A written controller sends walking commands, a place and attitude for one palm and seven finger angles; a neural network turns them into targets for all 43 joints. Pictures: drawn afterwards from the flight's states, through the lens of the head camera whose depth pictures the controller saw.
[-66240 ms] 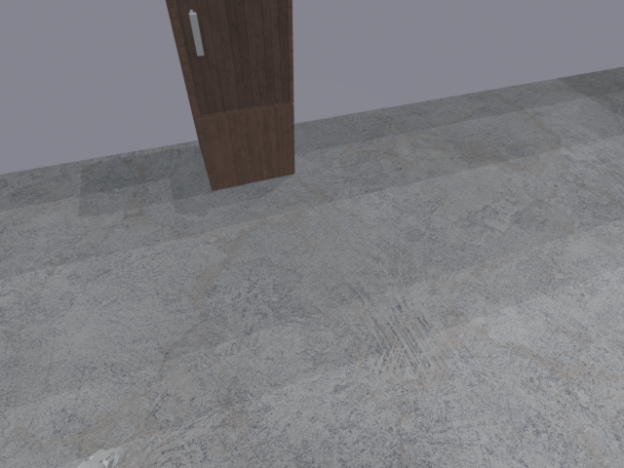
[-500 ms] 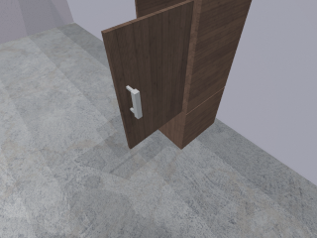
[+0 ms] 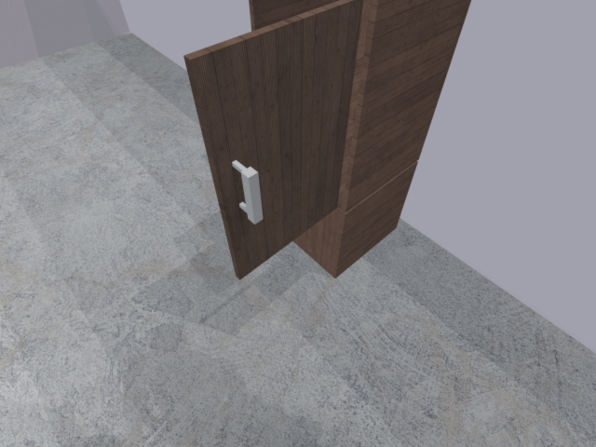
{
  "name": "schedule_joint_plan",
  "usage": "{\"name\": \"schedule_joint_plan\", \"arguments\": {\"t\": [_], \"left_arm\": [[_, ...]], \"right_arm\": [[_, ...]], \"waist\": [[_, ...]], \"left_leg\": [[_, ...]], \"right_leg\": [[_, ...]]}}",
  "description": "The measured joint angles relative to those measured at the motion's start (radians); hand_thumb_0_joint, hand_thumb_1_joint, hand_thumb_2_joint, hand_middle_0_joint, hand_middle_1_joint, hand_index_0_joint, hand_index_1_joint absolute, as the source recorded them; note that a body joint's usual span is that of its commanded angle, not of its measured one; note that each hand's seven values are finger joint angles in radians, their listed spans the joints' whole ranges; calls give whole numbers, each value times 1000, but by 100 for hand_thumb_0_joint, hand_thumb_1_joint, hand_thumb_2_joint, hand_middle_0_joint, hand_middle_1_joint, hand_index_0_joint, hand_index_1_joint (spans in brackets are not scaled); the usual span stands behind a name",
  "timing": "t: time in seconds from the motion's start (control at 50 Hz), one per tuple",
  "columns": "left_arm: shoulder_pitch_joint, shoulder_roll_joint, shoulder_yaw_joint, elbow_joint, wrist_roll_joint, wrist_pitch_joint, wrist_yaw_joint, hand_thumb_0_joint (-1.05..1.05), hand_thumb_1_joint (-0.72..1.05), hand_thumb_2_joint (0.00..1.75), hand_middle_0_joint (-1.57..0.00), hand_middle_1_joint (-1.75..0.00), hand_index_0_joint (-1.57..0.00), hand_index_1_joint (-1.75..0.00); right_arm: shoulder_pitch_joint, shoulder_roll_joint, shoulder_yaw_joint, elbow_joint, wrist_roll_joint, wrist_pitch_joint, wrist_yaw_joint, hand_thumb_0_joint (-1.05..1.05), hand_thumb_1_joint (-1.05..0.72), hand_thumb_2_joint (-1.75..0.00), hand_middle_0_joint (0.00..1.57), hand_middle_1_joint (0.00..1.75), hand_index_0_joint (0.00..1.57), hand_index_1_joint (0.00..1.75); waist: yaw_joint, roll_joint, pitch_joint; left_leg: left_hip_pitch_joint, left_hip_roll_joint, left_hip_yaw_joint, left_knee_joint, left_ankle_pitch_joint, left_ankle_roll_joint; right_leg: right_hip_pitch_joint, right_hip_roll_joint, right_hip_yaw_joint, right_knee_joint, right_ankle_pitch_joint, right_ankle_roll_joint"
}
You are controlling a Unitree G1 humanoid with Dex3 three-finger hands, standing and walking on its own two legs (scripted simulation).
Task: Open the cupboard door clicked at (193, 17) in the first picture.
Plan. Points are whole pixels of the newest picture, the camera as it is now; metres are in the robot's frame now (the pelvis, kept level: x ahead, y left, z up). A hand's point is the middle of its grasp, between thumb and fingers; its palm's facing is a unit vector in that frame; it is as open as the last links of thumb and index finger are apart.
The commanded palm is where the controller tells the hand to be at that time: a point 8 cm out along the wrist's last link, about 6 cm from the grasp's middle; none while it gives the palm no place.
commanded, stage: look to check the result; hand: left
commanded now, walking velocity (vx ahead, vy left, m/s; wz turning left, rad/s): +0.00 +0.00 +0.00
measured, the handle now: (246, 192) +0.58 +0.13 -0.04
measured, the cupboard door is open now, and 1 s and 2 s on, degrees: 91 91 91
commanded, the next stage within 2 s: stand and wait in 0.38 s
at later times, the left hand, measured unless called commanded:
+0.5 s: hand out of the picture +0.07 +0.22 -0.16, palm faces +0.00 -0.96 -0.29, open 7.4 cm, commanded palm none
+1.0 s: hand out of the picture +0.09 +0.22 -0.16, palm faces -0.01 -0.96 -0.29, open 7.4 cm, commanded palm none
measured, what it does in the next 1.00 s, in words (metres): stands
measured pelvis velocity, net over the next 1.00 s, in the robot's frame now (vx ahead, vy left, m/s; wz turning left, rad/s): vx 0.03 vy -0.01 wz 0.00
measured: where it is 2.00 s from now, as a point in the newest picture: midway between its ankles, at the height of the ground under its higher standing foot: outside the picture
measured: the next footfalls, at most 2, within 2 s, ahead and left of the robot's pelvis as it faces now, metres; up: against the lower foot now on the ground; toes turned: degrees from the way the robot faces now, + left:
none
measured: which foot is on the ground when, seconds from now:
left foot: down 0.00-1.00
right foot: down 0.00-1.00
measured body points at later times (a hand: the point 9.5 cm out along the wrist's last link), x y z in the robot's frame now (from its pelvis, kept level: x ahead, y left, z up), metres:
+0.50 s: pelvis +0.02 -0.01 +0.00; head +0.04 -0.01 +0.45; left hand +0.07 +0.27 -0.14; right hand +0.07 -0.28 -0.15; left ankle +0.01 +0.12 -0.75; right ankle +0.00 -0.10 -0.75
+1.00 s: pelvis +0.03 -0.01 +0.00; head +0.05 -0.01 +0.45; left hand +0.09 +0.27 -0.14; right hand +0.08 -0.28 -0.15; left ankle +0.01 +0.12 -0.75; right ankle +0.00 -0.10 -0.75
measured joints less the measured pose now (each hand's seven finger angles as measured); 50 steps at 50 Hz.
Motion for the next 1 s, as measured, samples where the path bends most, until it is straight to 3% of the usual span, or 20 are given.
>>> {"name": "schedule_joint_plan", "arguments": {"t": [0.58,1.0], "left_arm": [[-40,26,-3,-5,-1,-11,0,0,90,90,-20,-30,-21,-29],[-34,27,-4,-6,-3,-9,3,0,90,90,-20,-30,-20,-29]], "right_arm": [[-60,-39,1,-8,1,-2,2,0,-90,-90,20,30,20,30],[-46,-31,7,-3,2,-2,-1,0,-90,-90,20,30,20,30]], "waist": [[2,-2,-6],[0,-6,-8]], "left_leg": [[36,8,-2,-31,-15,-11],[55,9,0,-39,-28,-13]], "right_leg": [[40,10,0,-40,-10,-7],[61,12,3,-54,-20,-7]]}}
